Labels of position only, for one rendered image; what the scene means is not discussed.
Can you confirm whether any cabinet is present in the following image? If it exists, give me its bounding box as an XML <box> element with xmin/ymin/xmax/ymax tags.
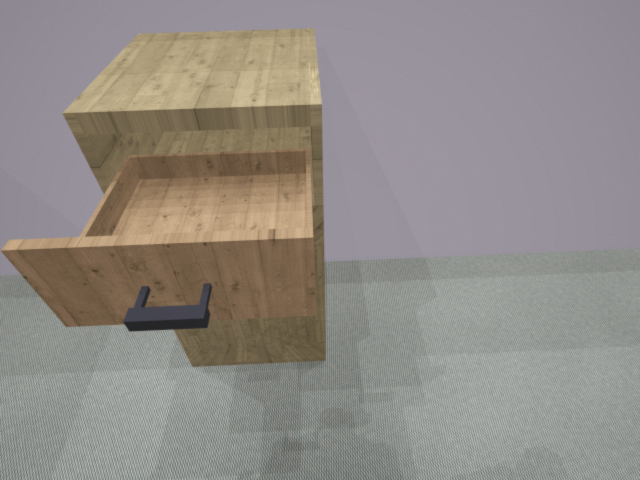
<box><xmin>62</xmin><ymin>28</ymin><xmax>326</xmax><ymax>367</ymax></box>

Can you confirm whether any handle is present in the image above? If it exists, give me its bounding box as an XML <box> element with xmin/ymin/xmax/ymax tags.
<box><xmin>123</xmin><ymin>283</ymin><xmax>212</xmax><ymax>332</ymax></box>

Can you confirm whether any drawer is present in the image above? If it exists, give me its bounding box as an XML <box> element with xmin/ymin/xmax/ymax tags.
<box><xmin>1</xmin><ymin>149</ymin><xmax>317</xmax><ymax>327</ymax></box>

